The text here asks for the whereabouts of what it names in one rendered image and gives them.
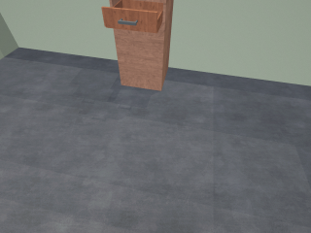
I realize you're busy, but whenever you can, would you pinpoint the cabinet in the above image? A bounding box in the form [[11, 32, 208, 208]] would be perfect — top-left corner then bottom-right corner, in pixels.
[[109, 0, 174, 91]]

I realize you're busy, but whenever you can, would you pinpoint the handle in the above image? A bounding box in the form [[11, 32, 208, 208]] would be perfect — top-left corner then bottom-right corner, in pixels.
[[118, 18, 138, 26]]

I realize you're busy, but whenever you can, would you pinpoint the drawer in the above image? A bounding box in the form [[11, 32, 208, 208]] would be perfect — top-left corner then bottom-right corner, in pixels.
[[101, 0, 163, 34]]

